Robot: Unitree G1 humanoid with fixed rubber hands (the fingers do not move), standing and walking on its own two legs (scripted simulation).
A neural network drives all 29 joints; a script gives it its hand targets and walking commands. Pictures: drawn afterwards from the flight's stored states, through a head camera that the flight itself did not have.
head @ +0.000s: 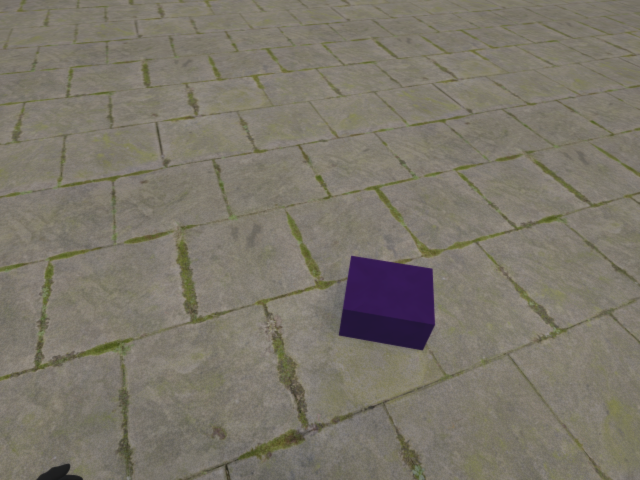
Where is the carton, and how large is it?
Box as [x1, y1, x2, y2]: [339, 256, 434, 349]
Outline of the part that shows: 351,256 339,335 422,349 434,325 432,269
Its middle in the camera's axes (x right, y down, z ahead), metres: +0.25 +0.23 +1.40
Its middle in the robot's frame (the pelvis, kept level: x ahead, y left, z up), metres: +0.86 -0.27 -0.67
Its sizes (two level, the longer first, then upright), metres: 0.300 0.241 0.167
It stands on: the floor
